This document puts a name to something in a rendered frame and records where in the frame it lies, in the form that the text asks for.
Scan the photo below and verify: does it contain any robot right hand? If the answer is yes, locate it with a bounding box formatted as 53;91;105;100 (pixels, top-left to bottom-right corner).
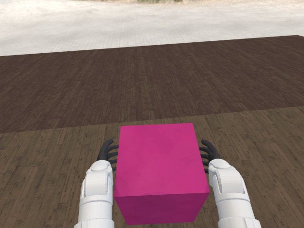
199;140;221;173

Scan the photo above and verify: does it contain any left robot forearm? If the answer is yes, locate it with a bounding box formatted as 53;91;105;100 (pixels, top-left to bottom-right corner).
74;160;114;228

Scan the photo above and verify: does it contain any carton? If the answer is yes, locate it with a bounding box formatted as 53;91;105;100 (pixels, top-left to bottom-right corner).
114;123;210;225

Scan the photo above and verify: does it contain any robot left hand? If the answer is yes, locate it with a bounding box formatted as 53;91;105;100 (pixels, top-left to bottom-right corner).
96;139;119;171

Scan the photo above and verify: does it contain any right robot forearm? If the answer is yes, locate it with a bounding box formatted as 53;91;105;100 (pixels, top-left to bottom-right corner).
209;159;261;228

